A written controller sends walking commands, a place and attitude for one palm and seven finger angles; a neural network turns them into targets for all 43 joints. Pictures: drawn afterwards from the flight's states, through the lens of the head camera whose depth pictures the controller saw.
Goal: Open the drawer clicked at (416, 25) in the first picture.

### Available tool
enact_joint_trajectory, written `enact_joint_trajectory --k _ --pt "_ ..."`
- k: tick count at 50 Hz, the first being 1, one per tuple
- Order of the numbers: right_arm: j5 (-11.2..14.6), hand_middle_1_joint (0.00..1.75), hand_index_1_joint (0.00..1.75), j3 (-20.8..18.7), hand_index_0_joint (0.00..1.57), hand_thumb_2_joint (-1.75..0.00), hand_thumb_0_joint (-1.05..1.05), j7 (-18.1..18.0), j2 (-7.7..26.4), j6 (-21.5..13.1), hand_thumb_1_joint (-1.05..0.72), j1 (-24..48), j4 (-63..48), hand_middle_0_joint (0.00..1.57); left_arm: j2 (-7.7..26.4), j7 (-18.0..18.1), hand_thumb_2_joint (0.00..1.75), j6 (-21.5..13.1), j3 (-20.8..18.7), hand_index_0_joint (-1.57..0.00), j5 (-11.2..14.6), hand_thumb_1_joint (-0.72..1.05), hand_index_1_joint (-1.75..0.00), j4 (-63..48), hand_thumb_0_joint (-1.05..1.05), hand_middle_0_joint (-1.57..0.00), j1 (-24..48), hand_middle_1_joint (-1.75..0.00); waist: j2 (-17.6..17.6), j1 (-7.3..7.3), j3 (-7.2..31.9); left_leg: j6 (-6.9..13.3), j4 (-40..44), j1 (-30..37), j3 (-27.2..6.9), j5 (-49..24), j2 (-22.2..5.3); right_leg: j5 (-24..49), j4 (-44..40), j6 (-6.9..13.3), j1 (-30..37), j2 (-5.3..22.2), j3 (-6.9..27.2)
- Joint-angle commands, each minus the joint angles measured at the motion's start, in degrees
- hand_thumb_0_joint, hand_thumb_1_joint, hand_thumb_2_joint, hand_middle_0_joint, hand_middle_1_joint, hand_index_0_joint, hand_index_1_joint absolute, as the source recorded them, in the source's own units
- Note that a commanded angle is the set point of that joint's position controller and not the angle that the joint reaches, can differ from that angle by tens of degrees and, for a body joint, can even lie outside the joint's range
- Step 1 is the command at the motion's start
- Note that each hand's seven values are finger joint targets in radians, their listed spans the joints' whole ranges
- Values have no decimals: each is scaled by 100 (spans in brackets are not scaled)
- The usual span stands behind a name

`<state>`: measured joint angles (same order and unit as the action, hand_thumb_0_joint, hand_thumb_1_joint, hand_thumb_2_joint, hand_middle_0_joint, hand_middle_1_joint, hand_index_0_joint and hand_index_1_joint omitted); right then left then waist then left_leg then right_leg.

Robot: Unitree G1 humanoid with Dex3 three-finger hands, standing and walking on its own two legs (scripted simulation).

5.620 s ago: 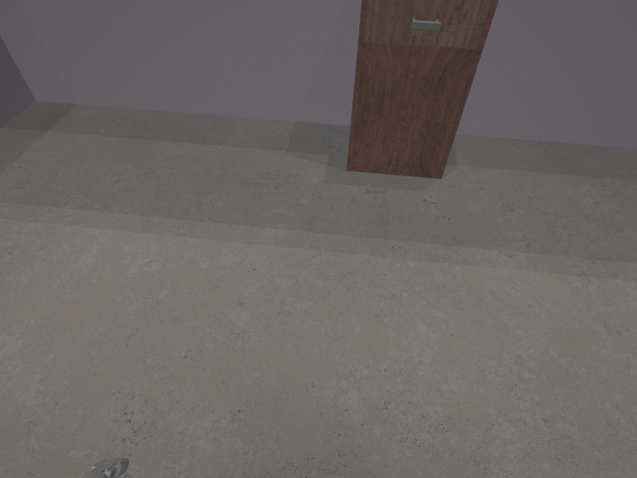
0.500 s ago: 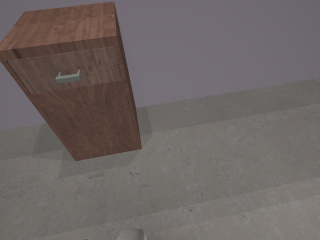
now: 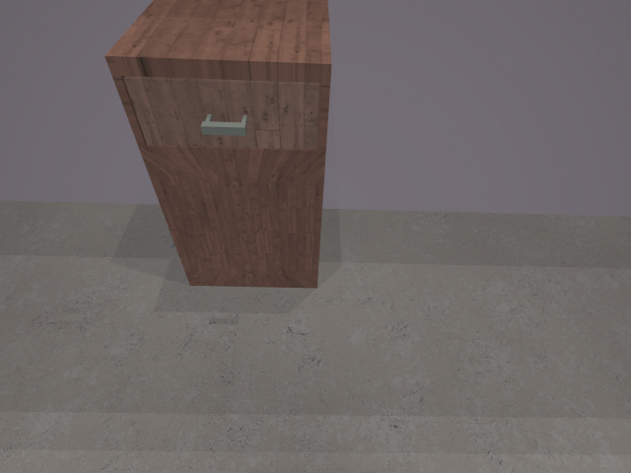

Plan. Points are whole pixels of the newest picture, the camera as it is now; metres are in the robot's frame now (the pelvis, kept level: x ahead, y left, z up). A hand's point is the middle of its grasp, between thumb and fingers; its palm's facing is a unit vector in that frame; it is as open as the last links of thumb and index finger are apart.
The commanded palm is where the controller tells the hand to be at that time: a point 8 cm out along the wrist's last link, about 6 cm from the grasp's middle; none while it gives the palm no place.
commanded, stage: take the last steps up to it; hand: left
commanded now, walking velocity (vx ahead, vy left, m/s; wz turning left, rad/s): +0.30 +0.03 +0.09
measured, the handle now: (225, 123) +0.85 +0.28 -0.03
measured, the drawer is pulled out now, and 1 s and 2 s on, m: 0.00 0.00 0.00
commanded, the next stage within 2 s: come to a stop and stand still in 1.06 s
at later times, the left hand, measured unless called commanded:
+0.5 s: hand out of the picture +0.02 +0.15 -0.17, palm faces +0.18 -0.98 -0.13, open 7.4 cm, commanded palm none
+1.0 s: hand (185, 335) +0.36 +0.26 -0.16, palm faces +0.04 -0.98 -0.20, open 7.4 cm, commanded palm none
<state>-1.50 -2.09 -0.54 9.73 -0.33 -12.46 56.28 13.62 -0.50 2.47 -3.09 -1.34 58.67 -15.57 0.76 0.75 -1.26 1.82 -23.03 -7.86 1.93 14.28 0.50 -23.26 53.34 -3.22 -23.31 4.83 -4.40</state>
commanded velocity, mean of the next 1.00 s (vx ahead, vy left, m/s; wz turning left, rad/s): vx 0.27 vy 0.00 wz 0.00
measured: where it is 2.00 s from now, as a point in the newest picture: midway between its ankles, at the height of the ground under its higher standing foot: (300, 453)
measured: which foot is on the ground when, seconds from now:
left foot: down 0.00-0.14, up 0.16-0.58, down 0.60-1.00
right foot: up 0.00-0.12, down 0.14-0.60, up 0.62-1.00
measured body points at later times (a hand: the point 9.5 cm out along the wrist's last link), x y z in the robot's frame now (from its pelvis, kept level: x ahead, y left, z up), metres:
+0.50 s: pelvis +0.10 +0.01 +0.00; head +0.12 +0.01 +0.45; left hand +0.01 +0.20 -0.16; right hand +0.16 -0.23 -0.15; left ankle +0.19 +0.16 -0.70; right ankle +0.04 -0.12 -0.74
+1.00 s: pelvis +0.26 +0.07 +0.00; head +0.27 +0.07 +0.45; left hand +0.36 +0.31 -0.14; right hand +0.22 -0.14 -0.16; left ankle +0.21 +0.16 -0.74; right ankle +0.35 -0.07 -0.70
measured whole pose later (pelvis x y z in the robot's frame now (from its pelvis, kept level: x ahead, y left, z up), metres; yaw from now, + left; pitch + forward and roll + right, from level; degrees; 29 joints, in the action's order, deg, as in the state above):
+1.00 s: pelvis +0.26 +0.07 +0.00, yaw +1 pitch -1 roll +1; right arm -1.8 -2.5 -0.8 6.6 -2.9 -21.2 63.8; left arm 11.1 -0.3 0.5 -3.7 -1.3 57.9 -7.7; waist 1.4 -1.9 -1.7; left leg 2.1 -17.8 -2.0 11.5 15.0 0.0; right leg -12.3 47.0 -1.6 -29.6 6.9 -4.2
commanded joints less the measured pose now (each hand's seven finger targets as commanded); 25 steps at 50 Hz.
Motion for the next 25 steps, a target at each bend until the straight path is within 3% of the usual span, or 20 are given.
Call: enact_joint_trajectory --k 1,3,4,5,6,7,8,9,10,12,13,15,20,23,25 --pt "-8 30 30 -237 20 -90 0 -60 1062 -109 -90 -504 -36 20 112 -31 90 -293 14 -20 -14 90 -30 -563 0 -20 516 -30 -810 -271 -250 916 1043 205 -1476 292 -1467 -149 -1176 22 -220 7 -47" --pt "-1 30 30 -219 20 -90 0 -46 1030 -96 -90 -363 14 20 46 -31 90 -337 7 -20 -5 90 -30 -408 0 -20 119 -30 -768 -59 -235 792 814 -321 -1342 517 -1348 181 -1857 55 632 -154 -145" --pt "18 30 30 -206 20 -90 0 -35 983 -88 -90 -312 45 20 79 -27 90 -373 -18 -20 -11 90 -30 -271 0 -20 -219 -30 -531 113 -181 652 482 -726 -1209 765 -1183 564 -2374 61 1331 -231 -204" --pt "42 30 30 -181 20 -90 0 -28 861 -102 -90 -249 63 20 172 -2 90 -427 -51 -20 -33 90 -30 -107 0 -20 -648 -30 -185 315 -116 431 -110 -1225 -961 1109 -847 742 -2895 96 2071 -115 -39" --pt "101 30 30 -125 20 -90 0 -3 546 -132 -90 -286 23 20 553 54 90 -501 -122 -20 -88 90 -30 46 0 -20 -1120 -30 808 496 -22 149 -1396 -2083 -328 1370 -297 -198 -3529 331 2812 790 1082" --pt "84 30 30 -93 20 -90 0 40 379 -147 -90 -25 -247 20 1029 101 90 -509 -233 -20 -75 90 -30 90 0 -20 -1500 -30 1996 694 -238 -29 -2755 -3096 91 1960 94 -836 -4393 912 2979 2027 3016" --pt "10 30 30 -177 20 -90 0 76 740 -113 -90 242 -333 20 974 143 90 -493 -209 -20 -7 90 -30 69 0 -20 -1512 -30 1160 651 -512 -26 -3405 -3230 -319 1774 -205 -1557 -4749 1188 2370 2256 3241" --pt "0 30 30 -229 20 -90 0 117 720 -85 -90 156 -224 20 796 173 90 -525 -208 -20 2 90 -30 27 0 -20 -1104 -30 1109 433 -682 -21 -3729 -3149 -362 1244 -413 -1917 -4842 1140 1940 2063 2962" --pt "-7 30 30 -223 20 -90 0 142 691 -72 -90 156 -123 20 620 169 90 -555 -152 -20 -3 90 -30 -9 0 -20 -881 -30 929 335 -909 -54 -3933 -3057 -334 877 -521 -1736 -4857 1079 1546 1919 2769" --pt "-25 30 30 -222 20 -90 0 181 509 -5 -90 -168 86 20 274 184 90 -609 -52 -20 2 90 -30 -62 0 -20 -579 -30 513 53 -913 -163 -3908 -2725 -261 253 -674 -749 -4753 911 1141 1568 1692" --pt "-18 30 30 -213 20 -90 0 195 391 33 -90 -265 143 20 213 177 90 -625 -26 -20 12 90 -30 -36 0 -20 -583 -30 424 -14 -898 -221 -3852 -2555 -146 31 -660 -319 -4738 833 988 1368 1252" --pt "-2 30 30 -204 20 -90 0 215 287 58 -90 -388 214 20 165 167 90 -668 -2 -20 19 90 -30 42 0 -20 -662 -30 522 -82 -844 -303 -3674 -2504 7 -338 -638 268 -4759 769 1052 1128 744" --pt "25 30 30 -200 20 -90 0 258 256 -9 -90 142 8 20 212 168 90 -738 -28 -20 -3 90 -30 305 0 -20 -1048 -30 506 73 -769 -370 -2702 -2687 200 -510 -764 885 -4667 981 1596 1202 521" --pt "36 30 30 -154 20 -90 0 280 150 -83 -90 471 -122 20 247 173 90 -719 -40 -20 -21 90 -30 428 0 -20 -1133 -30 550 165 -760 -315 -1903 -2322 360 -391 -704 1218 -4453 1001 1629 1241 416" --pt "48 30 30 -154 20 -90 0 280 134 -138 -90 456 -147 20 301 177 90 -682 -77 -20 -49 90 -30 462 0 -20 -1100 -30 709 142 -670 -212 -1544 -1883 397 -112 -629 1305 -4208 1011 1600 1285 404"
